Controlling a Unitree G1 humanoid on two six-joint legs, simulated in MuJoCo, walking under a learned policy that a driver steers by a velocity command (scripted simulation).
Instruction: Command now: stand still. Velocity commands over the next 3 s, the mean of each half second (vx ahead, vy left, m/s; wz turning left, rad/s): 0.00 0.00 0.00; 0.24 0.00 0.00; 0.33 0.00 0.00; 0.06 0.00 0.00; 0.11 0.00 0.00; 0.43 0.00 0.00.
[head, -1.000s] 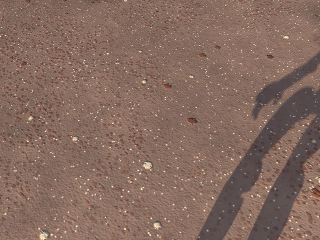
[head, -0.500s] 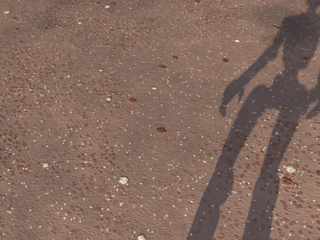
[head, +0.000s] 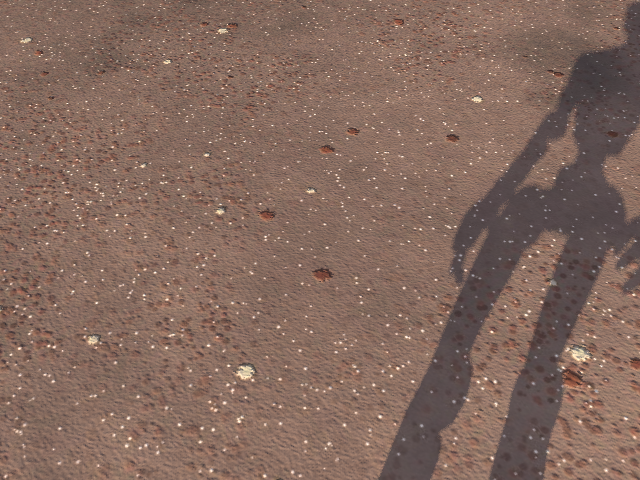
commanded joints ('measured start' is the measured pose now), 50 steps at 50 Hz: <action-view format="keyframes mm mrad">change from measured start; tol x16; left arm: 1 30 99 13 -11 0 -8 4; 36 256 102 63 58 16 1 2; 50 73 24 61 -60 32 -70 -63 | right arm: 1 39 -86 -10 -2 0 -6 -5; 39 -43 -27 -19 -81 -19 -63 29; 45 448 -179 -86 27 -9 -87 16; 50 187 -51 -46 -42 -7 -101 23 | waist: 1 -1 -15 19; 41 8 -111 127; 45 -153 318 -32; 50 16 21 115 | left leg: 1 29 81 -75 -29 99 29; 29 6 73 -67 -12 43 32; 33 -209 -35 24 196 -332 60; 37 -417 28 32 432 -294 77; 40 -350 34 42 331 -247 84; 43 133 -51 107 85 -82 82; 45 395 331 -521 -216 -481 174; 47 181 358 -562 -243 -545 216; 50 104 241 -289 -255 -133 175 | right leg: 1 -85 -138 117 -78 140 -18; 28 -81 -131 97 -50 180 -17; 34 -108 -251 350 -196 -629 -161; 39 -32 -333 386 -208 -361 -215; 43 -303 -196 168 -20 -161 -128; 46 -642 -34 -46 724 -294 -51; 50 -583 -147 -26 745 -8 -32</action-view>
